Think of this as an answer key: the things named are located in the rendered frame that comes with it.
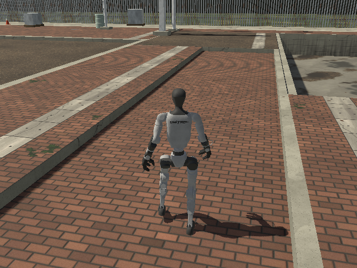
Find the left robot forearm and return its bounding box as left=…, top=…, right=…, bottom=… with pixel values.
left=144, top=135, right=157, bottom=160

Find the left robot upper arm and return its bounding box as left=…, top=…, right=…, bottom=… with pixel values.
left=152, top=112, right=167, bottom=144

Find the right robot forearm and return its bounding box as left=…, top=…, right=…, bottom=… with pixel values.
left=201, top=134, right=210, bottom=152

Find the right robot hand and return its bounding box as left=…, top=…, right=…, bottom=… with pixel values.
left=199, top=149, right=211, bottom=160

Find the right robot thigh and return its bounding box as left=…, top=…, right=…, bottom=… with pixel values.
left=186, top=156, right=198, bottom=200

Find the left robot thigh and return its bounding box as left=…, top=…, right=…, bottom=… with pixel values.
left=160, top=155, right=171, bottom=182

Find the right robot upper arm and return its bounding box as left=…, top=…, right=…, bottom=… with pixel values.
left=190, top=112, right=207, bottom=142

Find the left robot hand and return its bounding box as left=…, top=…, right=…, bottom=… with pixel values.
left=142, top=157, right=155, bottom=171

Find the robot thigh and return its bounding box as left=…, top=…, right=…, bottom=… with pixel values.
left=160, top=155, right=171, bottom=182
left=186, top=156, right=198, bottom=200

